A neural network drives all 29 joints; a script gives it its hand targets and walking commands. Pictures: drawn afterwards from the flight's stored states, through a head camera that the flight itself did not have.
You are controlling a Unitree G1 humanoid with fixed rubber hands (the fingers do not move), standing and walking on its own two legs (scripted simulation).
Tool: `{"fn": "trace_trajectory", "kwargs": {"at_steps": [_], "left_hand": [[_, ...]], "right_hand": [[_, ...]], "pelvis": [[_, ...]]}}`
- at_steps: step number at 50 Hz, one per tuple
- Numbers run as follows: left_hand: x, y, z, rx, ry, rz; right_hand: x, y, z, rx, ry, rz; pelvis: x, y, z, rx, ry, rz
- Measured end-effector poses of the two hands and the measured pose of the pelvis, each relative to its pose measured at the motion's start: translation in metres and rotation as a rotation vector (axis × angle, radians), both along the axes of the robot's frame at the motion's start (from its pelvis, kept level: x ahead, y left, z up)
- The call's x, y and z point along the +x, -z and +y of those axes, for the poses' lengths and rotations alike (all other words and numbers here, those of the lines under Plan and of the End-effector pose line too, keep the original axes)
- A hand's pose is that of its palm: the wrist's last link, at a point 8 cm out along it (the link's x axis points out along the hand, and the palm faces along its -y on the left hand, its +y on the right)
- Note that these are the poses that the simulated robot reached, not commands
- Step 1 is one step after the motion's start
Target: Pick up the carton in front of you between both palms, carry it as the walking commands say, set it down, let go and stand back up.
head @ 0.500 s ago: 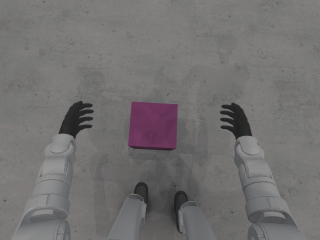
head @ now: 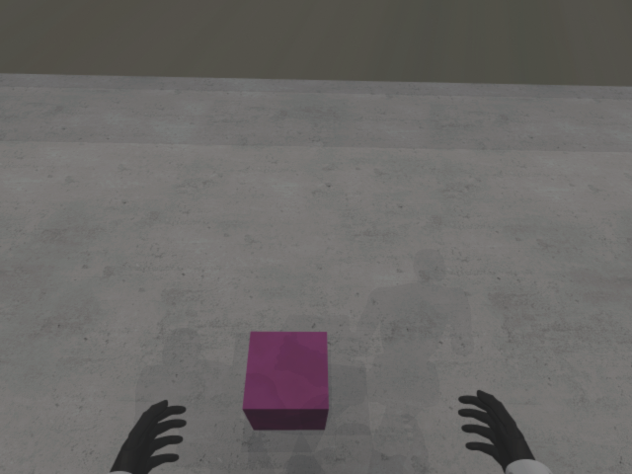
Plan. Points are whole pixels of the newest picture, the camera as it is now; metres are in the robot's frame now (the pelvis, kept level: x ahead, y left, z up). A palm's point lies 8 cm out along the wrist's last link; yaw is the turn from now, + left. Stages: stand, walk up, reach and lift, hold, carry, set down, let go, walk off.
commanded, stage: let go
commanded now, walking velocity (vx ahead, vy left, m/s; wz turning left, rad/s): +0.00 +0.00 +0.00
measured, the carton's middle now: (289, 382) +0.43 +0.07 -0.65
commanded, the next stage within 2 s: stand in 0.38 s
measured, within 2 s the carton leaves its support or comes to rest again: neither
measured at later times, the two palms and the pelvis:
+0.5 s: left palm (99, 451) +0.17 +0.28 -0.08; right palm (499, 455) +0.17 -0.22 -0.08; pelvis +0.02 +0.03 -0.01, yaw -1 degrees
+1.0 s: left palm (83, 448) +0.18 +0.31 -0.09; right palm (532, 460) +0.16 -0.27 -0.09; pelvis +0.04 +0.02 +0.00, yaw -1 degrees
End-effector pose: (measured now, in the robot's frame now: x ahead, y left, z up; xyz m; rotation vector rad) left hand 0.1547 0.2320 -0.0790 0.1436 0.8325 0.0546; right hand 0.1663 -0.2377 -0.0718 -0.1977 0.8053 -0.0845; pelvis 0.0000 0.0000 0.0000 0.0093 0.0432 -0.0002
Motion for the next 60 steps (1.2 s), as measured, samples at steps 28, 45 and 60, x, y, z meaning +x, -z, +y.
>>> {"fn": "trace_trajectory", "kwargs": {"at_steps": [28,45,60], "left_hand": [[0.020,0.007,0.062,0.173,-0.003,0.036],[0.026,0.016,0.075,0.211,-0.008,0.084],[0.008,0.013,0.075,0.231,-0.022,0.106]], "right_hand": [[0.003,0.012,0.001,-0.120,0.023,0.076],[0.007,0.012,-0.029,-0.193,0.062,0.125],[-0.020,0.016,-0.041,-0.192,0.074,0.173]], "pelvis": [[0.023,0.007,0.026,-0.006,0.025,-0.043],[0.040,0.005,0.025,-0.006,0.024,-0.024],[0.029,0.001,0.018,-0.006,0.022,-0.052]]}}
